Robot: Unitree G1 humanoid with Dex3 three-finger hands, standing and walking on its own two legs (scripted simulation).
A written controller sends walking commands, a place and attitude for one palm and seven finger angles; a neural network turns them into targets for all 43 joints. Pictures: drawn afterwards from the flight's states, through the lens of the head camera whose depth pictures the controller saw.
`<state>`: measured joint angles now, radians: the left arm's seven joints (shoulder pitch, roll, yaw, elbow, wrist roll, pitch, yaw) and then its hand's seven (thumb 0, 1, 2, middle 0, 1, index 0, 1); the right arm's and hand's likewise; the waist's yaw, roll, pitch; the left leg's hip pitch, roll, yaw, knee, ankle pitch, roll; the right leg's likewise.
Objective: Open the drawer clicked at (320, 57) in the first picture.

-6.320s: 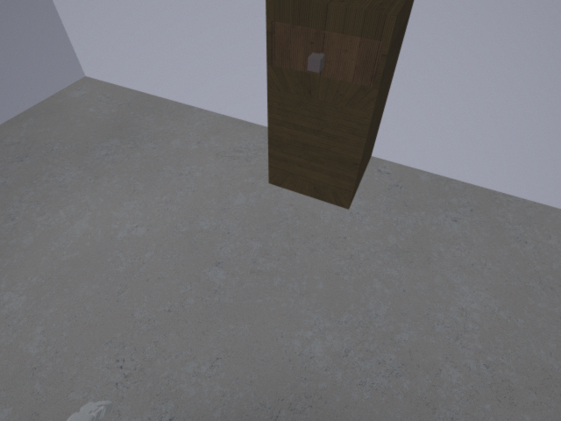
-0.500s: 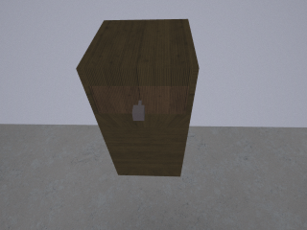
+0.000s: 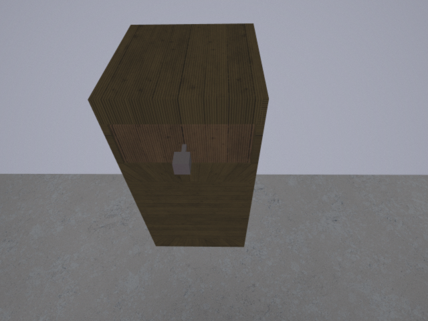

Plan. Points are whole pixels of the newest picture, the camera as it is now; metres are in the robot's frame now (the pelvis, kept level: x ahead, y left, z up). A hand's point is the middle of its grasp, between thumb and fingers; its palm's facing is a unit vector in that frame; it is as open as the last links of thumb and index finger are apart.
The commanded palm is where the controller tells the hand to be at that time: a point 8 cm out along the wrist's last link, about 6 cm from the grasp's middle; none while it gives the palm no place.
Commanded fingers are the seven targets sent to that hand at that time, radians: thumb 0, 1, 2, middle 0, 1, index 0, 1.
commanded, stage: look again from close up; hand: left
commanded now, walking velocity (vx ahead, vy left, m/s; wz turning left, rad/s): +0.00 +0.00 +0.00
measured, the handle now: (183, 157) +0.53 +0.12 -0.06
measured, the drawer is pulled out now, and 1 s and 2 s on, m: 0.00 0.00 0.00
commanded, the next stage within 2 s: raise the hand with hooked fingers in 0.22 s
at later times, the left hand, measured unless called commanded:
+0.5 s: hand (128, 304) +0.17 +0.18 -0.07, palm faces -0.09 -0.70 -0.71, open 7.4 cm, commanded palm +0.13 +0.20 -0.05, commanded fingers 0.00 0.67 0.80 -0.22 -0.45 -0.22 -0.45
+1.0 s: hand (124, 274) +0.21 +0.19 -0.03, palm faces +0.07 -0.06 -1.00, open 10.1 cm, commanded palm +0.18 +0.19 +0.02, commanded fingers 0.00 0.08 0.55 -0.26 -0.82 -0.26 -0.82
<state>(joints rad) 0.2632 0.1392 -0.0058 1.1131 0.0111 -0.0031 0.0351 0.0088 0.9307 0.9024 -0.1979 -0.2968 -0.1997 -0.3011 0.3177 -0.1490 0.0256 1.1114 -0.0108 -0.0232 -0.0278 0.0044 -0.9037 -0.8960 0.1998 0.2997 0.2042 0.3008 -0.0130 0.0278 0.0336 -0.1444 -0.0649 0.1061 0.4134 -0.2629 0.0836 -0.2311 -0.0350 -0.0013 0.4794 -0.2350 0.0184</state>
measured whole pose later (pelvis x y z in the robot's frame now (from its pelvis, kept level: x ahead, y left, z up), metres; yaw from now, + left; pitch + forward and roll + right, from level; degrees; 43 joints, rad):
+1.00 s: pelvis -0.01 -0.07 -0.05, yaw +3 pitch +10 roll +2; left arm 0.23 0.35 -0.04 0.08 1.03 -0.01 0.44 0.00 0.29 0.65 -0.26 -0.68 -0.27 -0.69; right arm 0.03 -0.19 0.01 0.58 -0.06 0.11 0.00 0.01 -0.90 -0.90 0.20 0.30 0.20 0.30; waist 0.09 0.04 -0.09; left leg -0.61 -0.01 0.01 0.87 -0.44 -0.02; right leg -0.67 0.01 -0.08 0.91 -0.42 -0.09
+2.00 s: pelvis +0.00 -0.01 +0.00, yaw +2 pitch +3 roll +0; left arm -0.11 0.47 -0.05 0.09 0.94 -0.02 0.06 0.00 -0.49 0.31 -0.32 -1.20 -0.32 -1.20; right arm 0.16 -0.24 0.00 0.63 0.00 0.15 0.00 0.01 -0.90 -0.90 0.20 0.30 0.21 0.30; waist 0.08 0.08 -0.01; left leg -0.25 -0.05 0.04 0.48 -0.28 0.06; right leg -0.30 -0.02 -0.04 0.48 -0.24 0.00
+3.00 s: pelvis +0.01 -0.04 -0.01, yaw +1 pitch +7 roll +1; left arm -0.38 0.38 -0.14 0.48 1.02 -0.01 0.21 0.00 -0.49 0.30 -0.32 -1.20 -0.32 -1.20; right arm 0.20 -0.26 -0.04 0.67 0.02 0.12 -0.03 0.01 -0.90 -0.90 0.20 0.30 0.20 0.30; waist 0.03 0.06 -0.05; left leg -0.36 -0.03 0.04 0.54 -0.30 0.03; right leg -0.42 0.01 -0.03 0.57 -0.27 -0.04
